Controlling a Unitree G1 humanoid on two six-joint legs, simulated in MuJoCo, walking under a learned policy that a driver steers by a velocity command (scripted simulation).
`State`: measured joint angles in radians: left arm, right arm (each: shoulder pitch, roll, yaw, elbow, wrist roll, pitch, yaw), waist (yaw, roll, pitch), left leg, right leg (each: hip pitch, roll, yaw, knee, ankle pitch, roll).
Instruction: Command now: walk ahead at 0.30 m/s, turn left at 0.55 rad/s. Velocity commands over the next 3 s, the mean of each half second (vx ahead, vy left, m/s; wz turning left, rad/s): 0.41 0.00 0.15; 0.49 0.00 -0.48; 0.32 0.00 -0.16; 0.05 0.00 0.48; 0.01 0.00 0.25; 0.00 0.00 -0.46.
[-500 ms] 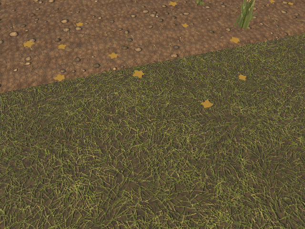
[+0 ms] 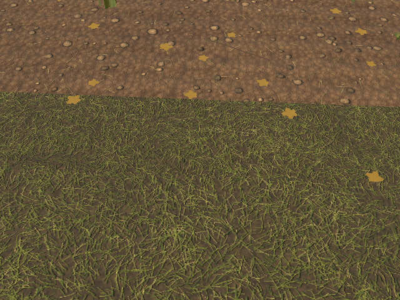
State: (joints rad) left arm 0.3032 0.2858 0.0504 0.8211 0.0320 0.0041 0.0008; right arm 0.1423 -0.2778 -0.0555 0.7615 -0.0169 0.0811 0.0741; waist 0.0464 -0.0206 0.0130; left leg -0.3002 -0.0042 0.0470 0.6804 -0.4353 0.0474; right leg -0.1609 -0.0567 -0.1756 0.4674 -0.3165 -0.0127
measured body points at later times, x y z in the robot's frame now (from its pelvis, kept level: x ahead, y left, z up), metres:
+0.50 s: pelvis +0.19 +0.03 -0.02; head +0.21 +0.03 +0.43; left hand +0.28 +0.31 -0.14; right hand +0.21 -0.24 -0.17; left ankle -0.01 +0.09 -0.71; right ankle +0.24 -0.01 -0.74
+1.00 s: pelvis +0.47 +0.06 -0.05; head +0.47 +0.04 +0.40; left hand +0.44 +0.35 -0.16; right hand +0.64 -0.23 -0.13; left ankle +0.66 +0.17 -0.74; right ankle +0.24 -0.01 -0.74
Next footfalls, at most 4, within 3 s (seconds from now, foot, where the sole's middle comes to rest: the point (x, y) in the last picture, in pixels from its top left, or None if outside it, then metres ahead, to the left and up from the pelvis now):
0.04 left None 0.02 0.10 -0.77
0.48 right None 0.28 -0.01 -0.77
1.12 left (176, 256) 0.74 0.14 -0.96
1.52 right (220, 239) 0.82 -0.04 -0.96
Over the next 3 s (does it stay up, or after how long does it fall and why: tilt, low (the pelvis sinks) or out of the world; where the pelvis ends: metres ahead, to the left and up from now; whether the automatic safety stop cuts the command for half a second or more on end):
stays up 0.69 0.08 -0.20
